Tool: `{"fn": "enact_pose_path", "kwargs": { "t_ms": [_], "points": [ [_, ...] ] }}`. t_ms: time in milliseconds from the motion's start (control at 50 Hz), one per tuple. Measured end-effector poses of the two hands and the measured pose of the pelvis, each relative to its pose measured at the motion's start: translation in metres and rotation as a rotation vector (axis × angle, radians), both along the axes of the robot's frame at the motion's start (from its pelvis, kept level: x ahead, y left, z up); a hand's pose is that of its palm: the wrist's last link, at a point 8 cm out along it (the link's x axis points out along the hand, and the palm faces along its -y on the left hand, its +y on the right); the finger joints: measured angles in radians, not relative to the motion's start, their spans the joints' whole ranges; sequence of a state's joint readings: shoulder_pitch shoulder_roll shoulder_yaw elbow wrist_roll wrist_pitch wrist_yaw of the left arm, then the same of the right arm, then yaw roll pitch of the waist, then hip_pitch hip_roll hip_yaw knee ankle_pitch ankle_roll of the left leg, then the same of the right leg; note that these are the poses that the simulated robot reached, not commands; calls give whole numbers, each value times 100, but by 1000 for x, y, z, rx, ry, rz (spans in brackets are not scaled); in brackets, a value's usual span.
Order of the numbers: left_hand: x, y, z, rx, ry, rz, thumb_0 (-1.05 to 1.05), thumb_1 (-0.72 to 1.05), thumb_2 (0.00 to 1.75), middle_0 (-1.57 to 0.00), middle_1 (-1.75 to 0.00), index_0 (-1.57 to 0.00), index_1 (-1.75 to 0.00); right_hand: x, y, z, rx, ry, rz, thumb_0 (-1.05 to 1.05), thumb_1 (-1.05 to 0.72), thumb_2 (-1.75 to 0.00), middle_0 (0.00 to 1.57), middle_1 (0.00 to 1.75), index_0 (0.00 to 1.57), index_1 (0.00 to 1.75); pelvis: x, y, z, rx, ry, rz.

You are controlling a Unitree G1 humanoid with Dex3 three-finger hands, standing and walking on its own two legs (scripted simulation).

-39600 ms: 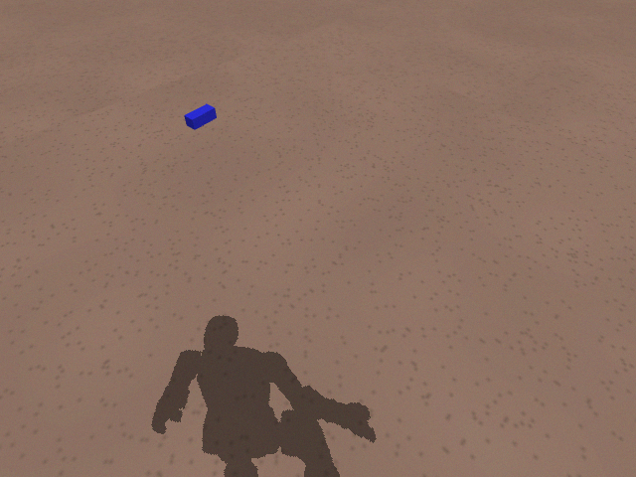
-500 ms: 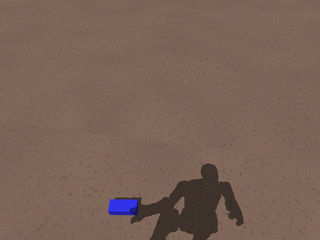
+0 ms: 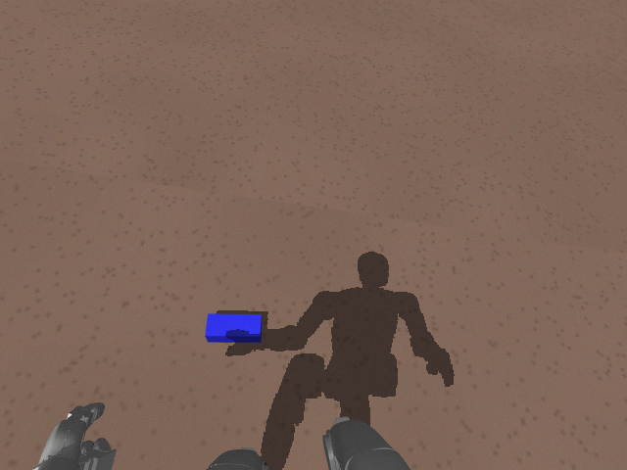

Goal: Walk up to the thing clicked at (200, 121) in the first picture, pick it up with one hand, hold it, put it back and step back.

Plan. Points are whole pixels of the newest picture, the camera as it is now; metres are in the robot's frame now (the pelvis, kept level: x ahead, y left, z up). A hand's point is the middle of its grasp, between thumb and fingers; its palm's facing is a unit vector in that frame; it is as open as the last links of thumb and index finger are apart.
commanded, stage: step back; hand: left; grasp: from above
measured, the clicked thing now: (234, 328) +0.52 +0.18 -0.73
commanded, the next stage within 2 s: none
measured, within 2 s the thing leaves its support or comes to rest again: neither
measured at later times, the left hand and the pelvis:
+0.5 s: hand out of the picture -0.02 +0.23 -0.14, palm faces -0.08 -0.91 -0.40, open 7.4 cm; pelvis -0.12 -0.02 +0.00, yaw -5 degrees
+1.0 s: hand out of the picture -0.17 +0.25 -0.15, palm faces -0.04 -0.92 -0.40, open 7.4 cm; pelvis -0.28 -0.03 -0.01, yaw -4 degrees
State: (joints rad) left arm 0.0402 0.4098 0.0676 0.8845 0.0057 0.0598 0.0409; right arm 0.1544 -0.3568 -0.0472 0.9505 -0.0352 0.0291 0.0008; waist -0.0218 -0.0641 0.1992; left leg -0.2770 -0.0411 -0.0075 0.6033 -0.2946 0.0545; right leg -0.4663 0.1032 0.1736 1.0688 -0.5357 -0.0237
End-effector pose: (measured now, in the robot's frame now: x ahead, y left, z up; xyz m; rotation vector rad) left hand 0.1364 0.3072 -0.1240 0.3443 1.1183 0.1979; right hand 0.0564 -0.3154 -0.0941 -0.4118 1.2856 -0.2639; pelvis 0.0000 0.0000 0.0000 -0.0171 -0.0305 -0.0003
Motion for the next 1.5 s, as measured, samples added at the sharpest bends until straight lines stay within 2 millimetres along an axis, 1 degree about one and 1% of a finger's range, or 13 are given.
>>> {"fn": "enact_pose_path", "kwargs": {
  "t_ms": [160,280,380,480,620,740,900,980,1060,1200,1300,1400,1500],
  "points": [
    [-39,0,1,-1,54,-50,0,91,90,-20,-30,-20,-30,-20,12,0,15,-102,-27,1,-90,-90,21,30,21,30,-30,6,1,-3,-5,-55],
    [-72,-7,3,24,65,-75,0,91,90,-20,-30,-20,-30,-45,2,-10,36,-150,-27,1,-90,-90,21,30,21,30,-63,-3,-6,5,-7,-93],
    [-110,-22,8,46,55,-78,0,91,90,-20,-30,-20,-30,-74,-20,-24,55,-168,-45,1,-90,-90,21,30,21,30,-93,-18,-13,-10,-22,-102],
    [-153,-33,25,41,51,-50,0,91,90,-20,-30,-20,-30,-108,-29,-19,64,-135,-66,1,-90,-90,21,30,20,30,-117,-25,-1,37,-25,-97],
    [-173,-31,32,45,-34,-37,1,90,90,-20,-30,-20,-30,-159,-31,-16,37,-57,-18,1,-90,-90,21,30,20,30,-155,-22,0,39,-8,-45],
    [-197,-16,14,12,-81,-26,0,90,90,-20,-30,-20,-30,-192,-15,-17,17,-49,24,1,-90,-90,20,30,20,30,-196,-11,-11,46,-25,-15],
    [-260,-13,15,3,-25,1,0,91,90,-20,-30,-20,-30,-219,-10,3,17,-129,49,1,-90,-90,21,30,21,30,-244,-17,0,0,-12,-35],
    [-301,-17,12,25,22,-10,0,91,90,-20,-30,-20,-30,-228,-20,3,13,-196,60,1,-90,-90,21,30,21,30,-273,-25,-4,-1,-8,-64],
    [-343,-27,7,56,54,-19,0,91,90,-20,-30,-20,-30,-246,-40,-10,24,-240,61,1,-90,-90,21,30,21,30,-306,-39,-16,1,-11,-84],
    [-420,-46,24,60,92,15,0,90,90,-20,-30,-20,-30,-307,-54,-17,50,-174,21,1,-90,-90,21,30,20,30,-351,-49,-4,43,-14,-58],
    [-441,-41,29,84,50,18,1,90,90,-20,-30,-20,-30,-358,-52,-22,47,-91,42,1,-90,-90,20,30,20,30,-384,-48,-4,45,-1,-18],
    [-458,-28,16,75,-25,30,0,90,90,-20,-30,-20,-30,-401,-40,-30,37,-35,73,1,-90,-90,20,30,20,30,-424,-41,-15,54,-15,27],
    [-489,-31,15,47,-9,41,0,91,90,-20,-30,-20,-30,-434,-30,-18,57,-54,81,1,-90,-90,21,30,20,30,-460,-42,-7,21,-23,17]
  ]
}}
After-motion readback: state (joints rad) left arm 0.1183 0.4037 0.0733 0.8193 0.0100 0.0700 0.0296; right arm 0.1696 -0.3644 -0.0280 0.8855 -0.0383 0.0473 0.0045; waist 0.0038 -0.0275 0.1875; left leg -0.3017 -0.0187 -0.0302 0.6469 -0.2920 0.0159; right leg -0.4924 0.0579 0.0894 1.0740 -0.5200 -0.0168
